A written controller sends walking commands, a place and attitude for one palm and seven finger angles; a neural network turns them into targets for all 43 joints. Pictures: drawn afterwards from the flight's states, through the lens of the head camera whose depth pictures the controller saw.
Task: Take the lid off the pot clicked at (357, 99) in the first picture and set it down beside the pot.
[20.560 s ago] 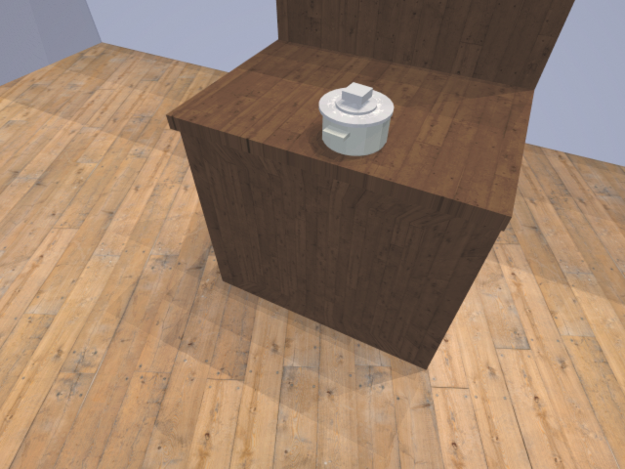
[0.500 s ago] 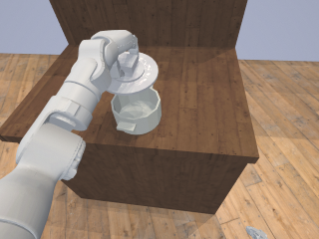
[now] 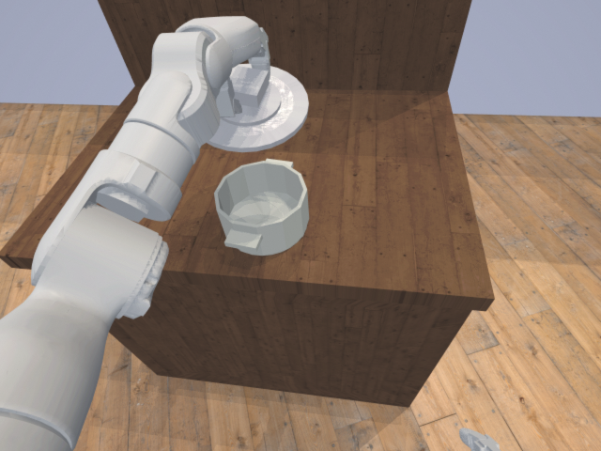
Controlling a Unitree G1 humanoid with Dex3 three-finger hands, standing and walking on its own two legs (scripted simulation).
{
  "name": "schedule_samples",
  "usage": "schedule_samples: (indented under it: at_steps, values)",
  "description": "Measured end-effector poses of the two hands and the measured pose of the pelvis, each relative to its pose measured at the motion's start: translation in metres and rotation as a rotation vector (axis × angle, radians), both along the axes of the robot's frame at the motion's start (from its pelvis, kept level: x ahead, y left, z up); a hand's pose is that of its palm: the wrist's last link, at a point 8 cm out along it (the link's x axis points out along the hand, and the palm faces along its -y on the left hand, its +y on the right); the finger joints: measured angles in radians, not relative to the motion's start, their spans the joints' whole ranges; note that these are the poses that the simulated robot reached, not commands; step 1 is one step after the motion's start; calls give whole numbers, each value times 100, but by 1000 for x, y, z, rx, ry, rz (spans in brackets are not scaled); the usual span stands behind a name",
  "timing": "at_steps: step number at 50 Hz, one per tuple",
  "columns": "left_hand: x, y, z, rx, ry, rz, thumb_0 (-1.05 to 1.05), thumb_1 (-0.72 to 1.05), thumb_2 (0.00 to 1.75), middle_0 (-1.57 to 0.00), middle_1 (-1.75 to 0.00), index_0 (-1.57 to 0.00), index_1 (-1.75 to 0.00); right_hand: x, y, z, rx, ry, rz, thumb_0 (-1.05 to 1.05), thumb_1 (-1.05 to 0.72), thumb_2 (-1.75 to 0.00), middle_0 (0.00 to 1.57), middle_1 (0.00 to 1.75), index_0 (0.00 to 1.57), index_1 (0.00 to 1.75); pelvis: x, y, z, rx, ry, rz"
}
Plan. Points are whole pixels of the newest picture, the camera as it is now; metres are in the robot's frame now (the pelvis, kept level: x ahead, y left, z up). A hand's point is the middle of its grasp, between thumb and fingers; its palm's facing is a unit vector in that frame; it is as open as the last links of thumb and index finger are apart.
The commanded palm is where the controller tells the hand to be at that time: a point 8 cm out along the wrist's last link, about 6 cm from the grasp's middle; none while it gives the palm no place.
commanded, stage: lift the lid straight up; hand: left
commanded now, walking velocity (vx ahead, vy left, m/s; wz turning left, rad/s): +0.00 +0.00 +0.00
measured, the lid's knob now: (245, 86) +0.51 +0.06 +0.24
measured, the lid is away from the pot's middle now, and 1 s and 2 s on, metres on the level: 0.01 0.10 0.20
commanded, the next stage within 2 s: move the lid sideways beside the pot in 0.20 s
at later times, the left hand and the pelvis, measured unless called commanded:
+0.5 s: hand (218, 89) +0.49 +0.09 +0.25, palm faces -0.22 +0.00 -0.98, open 8.5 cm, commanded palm +0.47 +0.10 +0.31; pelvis +0.00 -0.01 +0.00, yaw -1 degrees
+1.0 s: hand (158, 93) +0.49 +0.16 +0.24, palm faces -0.23 -0.02 -0.97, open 8.5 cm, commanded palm +0.48 +0.16 +0.31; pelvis +0.01 +0.00 +0.00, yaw +0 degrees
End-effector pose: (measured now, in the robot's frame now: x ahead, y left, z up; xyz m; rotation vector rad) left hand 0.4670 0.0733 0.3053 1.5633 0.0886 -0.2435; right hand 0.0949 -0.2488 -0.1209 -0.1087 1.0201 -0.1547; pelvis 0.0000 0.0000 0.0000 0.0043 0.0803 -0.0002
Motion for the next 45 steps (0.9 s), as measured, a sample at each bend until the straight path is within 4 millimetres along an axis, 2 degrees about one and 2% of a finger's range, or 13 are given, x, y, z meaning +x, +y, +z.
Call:
schedule_samples:
  at_steps: [5, 20, 34, 45]
  values:
    - [2, 1, 5, -21, -2, 19, 1, 25, 90, -103, -115, -46, -86, 1, -2, 0, -2, -2, -3, 1, -91, -90, 20, 30, 20, 30, 0, -2, 0, 0, 1, -6]
    - [4, 3, 1, -20, 13, 24, 1, 25, 91, -104, -115, -46, -86, 1, -12, 4, -23, 0, -10, 1, -91, -90, 20, 30, 20, 30, -1, -7, 0, 0, 1, -5]
    - [15, 41, -1, -3, 22, 88, 1, 25, 90, -104, -115, -46, -86, -13, -20, 3, -41, 53, -46, 1, -91, -90, 20, 30, 20, 30, 2, -8, 1, -5, 13, -6]
    - [18, 74, -4, -2, 25, 106, 1, 25, 90, -104, -115, -46, -86, -9, -18, 8, -56, 66, -50, 1, -91, -90, 20, 30, 20, 30, 5, -3, 0, -11, 20, -1]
